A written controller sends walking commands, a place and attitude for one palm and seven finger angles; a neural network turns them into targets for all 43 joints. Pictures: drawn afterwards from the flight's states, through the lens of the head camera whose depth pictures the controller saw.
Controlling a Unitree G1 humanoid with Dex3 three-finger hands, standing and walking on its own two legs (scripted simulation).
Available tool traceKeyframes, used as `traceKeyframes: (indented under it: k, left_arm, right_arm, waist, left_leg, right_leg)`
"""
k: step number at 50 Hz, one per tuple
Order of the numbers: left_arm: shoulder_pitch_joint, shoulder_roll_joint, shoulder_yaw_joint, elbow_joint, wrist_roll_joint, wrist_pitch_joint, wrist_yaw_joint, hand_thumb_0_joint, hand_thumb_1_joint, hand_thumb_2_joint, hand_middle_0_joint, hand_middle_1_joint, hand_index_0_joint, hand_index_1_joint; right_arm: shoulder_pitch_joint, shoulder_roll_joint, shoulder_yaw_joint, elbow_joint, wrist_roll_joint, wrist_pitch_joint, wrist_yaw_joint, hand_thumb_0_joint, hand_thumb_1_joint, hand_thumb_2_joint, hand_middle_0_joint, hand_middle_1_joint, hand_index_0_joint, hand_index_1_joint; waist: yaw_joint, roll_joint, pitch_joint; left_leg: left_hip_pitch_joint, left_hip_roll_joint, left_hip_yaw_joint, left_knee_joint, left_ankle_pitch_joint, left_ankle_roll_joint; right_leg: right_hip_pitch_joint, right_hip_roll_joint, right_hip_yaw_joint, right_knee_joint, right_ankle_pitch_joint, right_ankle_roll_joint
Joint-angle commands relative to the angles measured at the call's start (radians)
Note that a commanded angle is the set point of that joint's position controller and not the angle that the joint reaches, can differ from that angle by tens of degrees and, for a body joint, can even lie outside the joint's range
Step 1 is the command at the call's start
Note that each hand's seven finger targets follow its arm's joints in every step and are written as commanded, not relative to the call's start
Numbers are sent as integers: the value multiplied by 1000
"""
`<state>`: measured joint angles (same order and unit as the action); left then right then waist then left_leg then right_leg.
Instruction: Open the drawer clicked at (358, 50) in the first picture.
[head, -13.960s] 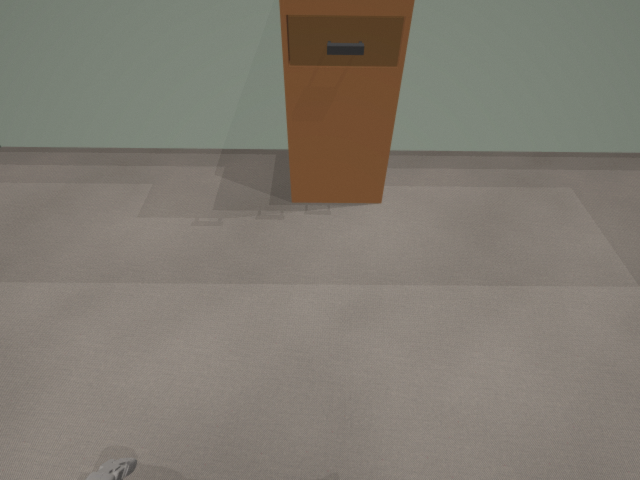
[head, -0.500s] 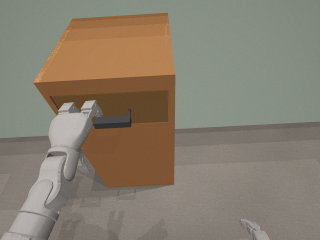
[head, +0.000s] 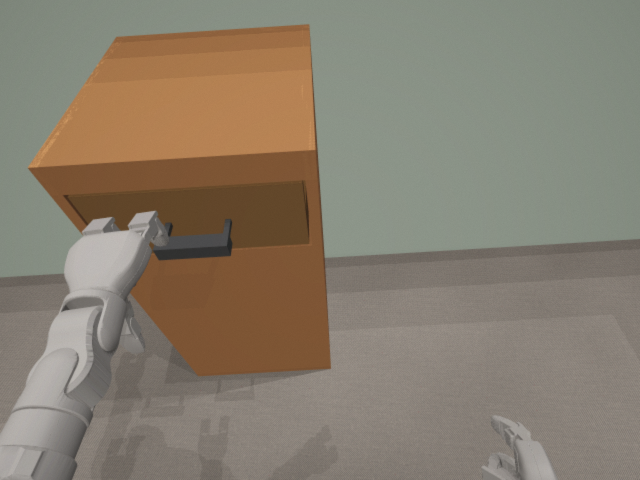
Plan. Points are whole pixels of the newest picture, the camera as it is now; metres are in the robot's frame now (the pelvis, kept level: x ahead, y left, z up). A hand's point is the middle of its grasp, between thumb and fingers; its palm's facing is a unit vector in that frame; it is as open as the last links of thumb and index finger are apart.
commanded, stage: move the hooked fingers above the handle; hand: left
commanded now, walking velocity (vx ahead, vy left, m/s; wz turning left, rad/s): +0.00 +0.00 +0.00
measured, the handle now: (196, 236) +0.47 +0.29 -0.03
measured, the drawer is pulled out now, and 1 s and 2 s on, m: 0.00 0.00 0.00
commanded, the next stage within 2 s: none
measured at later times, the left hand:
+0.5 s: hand (150, 268) +0.36 +0.29 +0.04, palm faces -0.07 -0.04 -1.00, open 13.8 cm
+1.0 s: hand (168, 245) +0.41 +0.29 +0.02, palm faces -0.05 -0.04 -1.00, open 13.8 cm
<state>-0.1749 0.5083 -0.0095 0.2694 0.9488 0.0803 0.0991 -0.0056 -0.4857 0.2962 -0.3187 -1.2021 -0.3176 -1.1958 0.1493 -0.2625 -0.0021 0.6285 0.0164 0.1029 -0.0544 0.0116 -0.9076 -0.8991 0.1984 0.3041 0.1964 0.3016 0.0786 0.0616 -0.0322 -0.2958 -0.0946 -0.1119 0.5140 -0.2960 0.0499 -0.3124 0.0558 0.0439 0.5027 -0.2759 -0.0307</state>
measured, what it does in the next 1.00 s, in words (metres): stands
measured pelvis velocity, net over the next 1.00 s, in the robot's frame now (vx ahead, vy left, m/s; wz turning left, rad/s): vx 0.00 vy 0.03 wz -0.02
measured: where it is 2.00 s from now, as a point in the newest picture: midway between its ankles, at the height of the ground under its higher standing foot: outside the picture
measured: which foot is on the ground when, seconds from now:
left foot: down 0.00-1.00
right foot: down 0.00-1.00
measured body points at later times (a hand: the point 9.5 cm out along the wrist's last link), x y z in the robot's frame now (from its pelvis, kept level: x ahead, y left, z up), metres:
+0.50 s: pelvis +0.00 +0.00 -0.01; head +0.06 -0.02 +0.44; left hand +0.36 +0.29 +0.09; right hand +0.13 -0.27 -0.14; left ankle -0.03 +0.09 -0.74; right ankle -0.02 -0.10 -0.74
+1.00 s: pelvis +0.00 +0.03 -0.02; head +0.07 +0.02 +0.43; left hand +0.41 +0.29 +0.08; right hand +0.08 -0.24 -0.15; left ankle -0.03 +0.09 -0.74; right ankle -0.02 -0.10 -0.74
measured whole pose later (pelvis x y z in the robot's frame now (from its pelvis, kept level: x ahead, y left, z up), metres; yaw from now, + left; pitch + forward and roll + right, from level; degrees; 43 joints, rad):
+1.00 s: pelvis +0.00 +0.03 -0.02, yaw -1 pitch +13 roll -2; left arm -0.50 0.52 0.00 0.70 1.03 -0.10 0.20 -0.01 -0.48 0.30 -0.32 -1.20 -0.32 -1.20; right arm 0.30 -0.24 -0.04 0.66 0.01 0.12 -0.05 0.01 -0.91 -0.90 0.20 0.30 0.20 0.30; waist 0.00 0.05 -0.11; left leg -0.54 -0.11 -0.08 0.69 -0.37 0.08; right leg -0.54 0.05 0.06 0.63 -0.33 0.00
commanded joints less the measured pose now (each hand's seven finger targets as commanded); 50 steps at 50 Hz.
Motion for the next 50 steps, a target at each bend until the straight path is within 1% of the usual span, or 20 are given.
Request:
traceKeyframes:
  k: [1, 6, 12, 14, 17, 21, 22, 25, 26, 28, 31, 32, 33, 34, 38, 40, 42, 46, 49, 50]
  left_arm:
    - [-380, 239, 106, -205, 3, -82, 31, 0, -500, 300, -300, -1200, -300, -1200]
    - [-366, 296, 181, -120, 5, -133, 65, 0, -500, 300, -300, -1200, -300, -1200]
    - [-284, 367, 269, -26, 2, -98, 109, 0, -500, 300, -300, -1200, -300, -1200]
    - [-304, 326, 221, 4, -1, -80, 103, 0, -500, 300, -300, -1200, -300, -1200]
    - [-320, 322, 201, 33, -2, -71, 82, 0, -500, 300, -300, -1200, -300, -1200]
    - [-452, 296, 143, 10, 8, -115, 66, 0, -500, 300, -300, -1200, -300, -1200]
    - [-487, 303, 148, -3, 9, -133, 67, 0, -500, 300, -300, -1200, -300, -1200]
    - [-565, 304, 141, -11, 26, -181, 91, 0, -500, 300, -300, -1200, -300, -1200]
    - [-557, 333, 176, 8, 35, -191, 106, 0, -500, 300, -300, -1200, -300, -1200]
    - [-561, 329, 182, 28, 44, -194, 135, 0, -500, 300, -300, -1200, -300, -1200]
    - [-560, 311, 179, 128, 47, -163, 169, 0, -500, 300, -300, -1200, -300, -1200]
    - [-539, 331, 202, 175, 46, -143, 173, 0, -500, 300, -300, -1200, -300, -1200]
    - [-575, 313, 169, 192, 50, -129, 174, 0, -500, 300, -300, -1200, -300, -1200]
    - [-558, 308, 167, 208, 51, -113, 174, 0, -500, 300, -300, -1200, -300, -1200]
    - [-608, 307, 129, 259, 66, -82, 147, 0, -500, 300, -300, -1200, -300, -1200]
    - [-626, 270, 98, 229, 63, -96, 131, 0, -500, 300, -300, -1200, -300, -1200]
    - [-655, 267, 93, 239, 56, -120, 119, 0, -500, 300, -300, -1200, -300, -1200]
    - [-746, 248, 74, 213, 66, -183, 133, 0, -500, 300, -300, -1200, -300, -1200]
    - [-741, 306, 144, 207, 85, -203, 179, 0, -500, 300, -300, -1200, -300, -1200]
    - [-734, 287, 135, 215, 84, -199, 193, 0, -500, 300, -300, -1200, -300, -1200]
  right_arm:
    - [-54, -108, -53, -120, -6, -48, -21, 0, -900, -900, 200, 300, 200, 300]
    - [-31, -107, -59, -106, -3, -44, -27, 0, -900, -900, 200, 300, 200, 300]
    - [-23, -109, -65, -117, 3, -23, -18, 0, -900, -900, 200, 300, 200, 300]
    - [-22, -110, -64, -120, 10, -20, -19, 0, -900, -900, 200, 300, 200, 300]
    - [-9, -122, -68, -122, 13, -18, -21, 0, -900, -900, 200, 300, 200, 300]
    - [21, -128, -75, -113, 13, -27, -31, 0, -900, -900, 200, 300, 200, 300]
    - [34, -128, -79, -106, 9, -30, -33, 0, -900, -900, 200, 300, 200, 300]
    - [58, -122, -83, -91, 5, -36, -36, 0, -900, -900, 200, 300, 200, 300]
    - [68, -122, -87, -83, 3, -37, -35, 0, -900, -900, 200, 300, 200, 300]
    - [76, -120, -88, -78, 4, -33, -30, 0, -900, -900, 200, 300, 200, 300]
    - [87, -119, -87, -70, 6, -30, -20, 0, -900, -900, 200, 300, 200, 300]
    - [91, -124, -86, -67, 6, -26, -16, 0, -900, -900, 200, 300, 200, 300]
    - [88, -123, -81, -71, 9, -24, -12, 0, -900, -900, 200, 300, 200, 300]
    - [94, -123, -84, -74, 9, -22, -9, 0, -900, -900, 200, 300, 200, 300]
    - [115, -136, -81, -83, 10, -10, -6, 0, -900, -900, 200, 300, 200, 300]
    - [127, -138, -88, -87, 9, -11, -4, 0, -900, -900, 200, 300, 200, 300]
    - [144, -143, -91, -79, 5, -10, -7, 0, -900, -900, 200, 300, 200, 300]
    - [171, -140, -97, -65, 0, -15, -5, 0, -900, -900, 200, 300, 200, 300]
    - [189, -138, -103, -50, -11, -11, 6, 0, -900, -900, 200, 300, 200, 300]
    - [188, -134, -102, -48, -13, -11, 11, 0, -900, -900, 200, 300, 200, 300]
  waist:
    - [-42, -26, -320]
    - [-26, -46, -311]
    - [9, -76, -355]
    - [-10, -88, -337]
    - [-28, -83, -333]
    - [-64, -41, -354]
    - [-72, -57, -372]
    - [-77, 15, -391]
    - [-68, 12, -396]
    - [-65, 37, -399]
    - [-61, 13, -370]
    - [-51, -14, -366]
    - [-60, -11, -347]
    - [-49, 0, -370]
    - [-63, -10, -401]
    - [-77, 0, -437]
    - [-96, -25, -427]
    - [-107, 41, -411]
    - [-83, 92, -460]
    - [-84, 104, -450]
  left_leg:
    - [62, 16, 68, 10, 361, -2]
    - [-18, 11, 72, 33, 353, 0]
    - [-109, 3, 85, 40, 342, -7]
    - [-117, 7, 96, 46, 326, -2]
    - [-122, 11, 101, 50, 311, 3]
    - [-76, 18, 94, 69, 320, 11]
    - [-60, 22, 88, 76, 335, 13]
    - [-23, 26, 74, 92, 354, 7]
    - [-18, 31, 64, 95, 378, 1]
    - [-13, 35, 57, 101, 405, -9]
    - [-49, 40, 57, 96, 396, -25]
    - [-74, 39, 57, 90, 384, -25]
    - [-84, 40, 57, 85, 375, -31]
    - [-73, 41, 62, 83, 382, -32]
    - [-58, 52, 54, 83, 422, -36]
    - [1, 63, 42, 100, 488, -37]
    - [14, 71, 26, 107, 507, -39]
    - [70, 85, -4, 120, 533, -55]
    - [112, 96, -23, 137, 625, -80]
    - [109, 98, -27, 140, 641, -87]
  right_leg:
    - [146, -27, -12, -9, 330, -17]
    - [141, -30, -1, 24, 378, -16]
    - [219, -38, 28, 58, 456, -7]
    - [196, -40, 24, 58, 464, 0]
    - [178, -37, 22, 51, 441, 3]
    - [108, -33, 3, 54, 394, -1]
    - [101, -30, 3, 55, 393, -3]
    - [29, -24, -10, 69, 329, -11]
    - [12, -19, -19, 79, 314, -17]
    - [-15, -15, -27, 88, 297, -21]
    - [-38, -8, -43, 98, 270, -26]
    - [-23, -5, -41, 94, 263, -27]
    - [-34, -7, -47, 98, 257, -27]
    - [-26, -5, -47, 98, 255, -28]
    - [-22, -5, -49, 99, 266, -28]
    - [-48, -4, -49, 100, 272, -23]
    - [-76, -1, -52, 94, 253, -20]
    - [-181, 3, -64, 105, 187, -23]
    - [-209, 9, -68, 128, 175, -28]
    - [-225, 10, -72, 132, 169, -29]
